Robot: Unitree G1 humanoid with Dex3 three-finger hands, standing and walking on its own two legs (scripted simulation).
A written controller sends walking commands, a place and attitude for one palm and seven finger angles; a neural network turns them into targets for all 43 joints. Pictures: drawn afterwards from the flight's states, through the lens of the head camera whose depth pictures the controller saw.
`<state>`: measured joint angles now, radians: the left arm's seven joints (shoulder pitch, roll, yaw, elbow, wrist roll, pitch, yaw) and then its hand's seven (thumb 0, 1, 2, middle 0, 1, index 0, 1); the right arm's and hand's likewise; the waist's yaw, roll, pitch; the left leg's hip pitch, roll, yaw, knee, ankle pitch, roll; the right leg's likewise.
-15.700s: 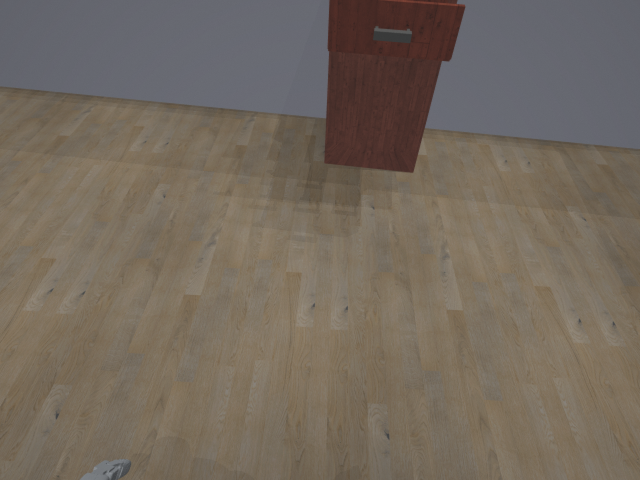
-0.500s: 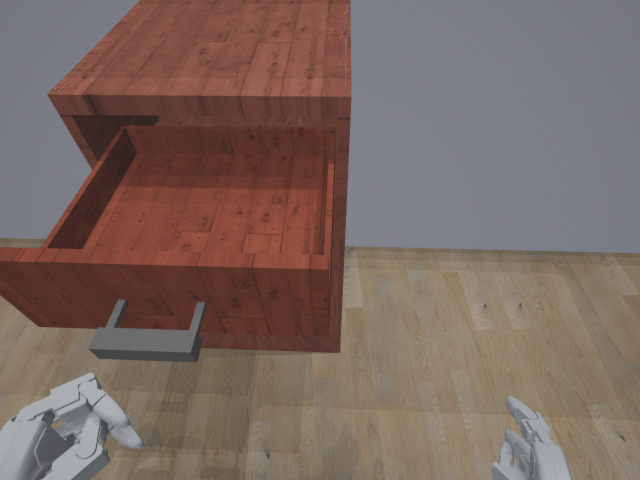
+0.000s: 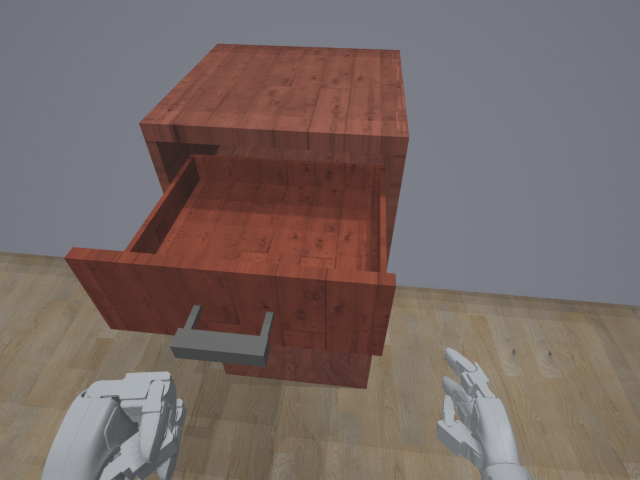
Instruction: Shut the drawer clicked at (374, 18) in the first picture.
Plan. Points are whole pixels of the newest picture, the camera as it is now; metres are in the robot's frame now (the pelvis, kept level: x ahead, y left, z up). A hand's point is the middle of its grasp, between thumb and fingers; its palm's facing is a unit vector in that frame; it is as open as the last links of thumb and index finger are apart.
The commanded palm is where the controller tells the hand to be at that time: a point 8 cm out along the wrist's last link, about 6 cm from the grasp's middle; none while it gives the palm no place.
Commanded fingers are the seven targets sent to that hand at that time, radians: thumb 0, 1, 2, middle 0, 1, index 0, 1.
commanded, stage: raise the hand and make a fist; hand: left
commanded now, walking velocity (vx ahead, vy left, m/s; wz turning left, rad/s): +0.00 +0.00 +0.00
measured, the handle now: (226, 331) +0.29 +0.17 +0.04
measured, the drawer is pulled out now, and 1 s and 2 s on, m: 0.29 0.29 0.29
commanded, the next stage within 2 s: bring the fist close to the handle in 0.44 s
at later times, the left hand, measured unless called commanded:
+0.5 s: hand (183, 423) +0.14 +0.14 +0.14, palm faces +0.07 -0.99 -0.14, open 3.3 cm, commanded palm +0.07 +0.19 +0.15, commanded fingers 0.00 0.90 0.90 -1.40 -1.60 -1.40 -1.60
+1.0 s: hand (199, 424) +0.15 +0.14 +0.10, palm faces +0.05 -0.99 -0.10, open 3.3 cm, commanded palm +0.10 +0.20 +0.10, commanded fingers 0.00 0.90 0.90 -1.40 -1.60 -1.40 -1.60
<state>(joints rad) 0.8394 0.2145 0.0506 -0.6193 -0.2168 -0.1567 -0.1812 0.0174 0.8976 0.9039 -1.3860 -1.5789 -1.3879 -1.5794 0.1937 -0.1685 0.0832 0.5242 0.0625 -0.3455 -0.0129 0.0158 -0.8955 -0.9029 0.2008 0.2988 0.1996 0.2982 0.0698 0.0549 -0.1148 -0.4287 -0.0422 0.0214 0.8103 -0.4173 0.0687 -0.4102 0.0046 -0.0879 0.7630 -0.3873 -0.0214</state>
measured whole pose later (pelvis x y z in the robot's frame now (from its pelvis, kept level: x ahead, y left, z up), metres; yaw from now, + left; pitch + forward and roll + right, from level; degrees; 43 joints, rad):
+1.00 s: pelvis +0.01 -0.06 +0.00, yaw +1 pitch +4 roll +0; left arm 0.67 0.24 0.22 -0.24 -0.33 -0.29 -0.33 0.02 0.90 0.90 -1.40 -1.60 -1.40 -1.60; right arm 0.21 -0.25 0.01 0.64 0.07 -0.39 -0.06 0.02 -0.90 -0.90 0.20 0.30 0.20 0.30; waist 0.04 0.05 -0.09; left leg -0.44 0.01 -0.02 0.76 -0.39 -0.01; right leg -0.43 0.06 -0.13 0.72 -0.38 -0.09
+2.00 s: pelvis +0.00 -0.01 -0.03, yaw +0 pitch +12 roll -2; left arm 0.63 0.18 0.01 -0.31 -0.19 -0.32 -0.11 0.02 0.90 0.90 -1.40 -1.60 -1.40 -1.60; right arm 0.25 -0.22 0.02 0.47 0.03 -0.17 -0.02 0.02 -0.90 -0.90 0.20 0.30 0.20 0.30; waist 0.00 0.05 -0.14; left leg -0.74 -0.02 0.01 1.03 -0.51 0.05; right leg -0.73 0.01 -0.10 0.99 -0.48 -0.04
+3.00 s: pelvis +0.00 -0.04 -0.02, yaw +0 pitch +12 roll -1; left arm 0.11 0.24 0.15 0.17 -0.26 -0.33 -0.22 0.00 0.74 0.87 -1.40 -1.60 -1.40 -1.60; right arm 0.22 -0.26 0.04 0.59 0.04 -0.19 -0.04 0.01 -0.90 -0.90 0.20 0.30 0.20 0.30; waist -0.02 0.04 -0.09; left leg -0.67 -0.02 0.00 0.92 -0.45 0.02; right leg -0.66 0.03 -0.11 0.89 -0.43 -0.07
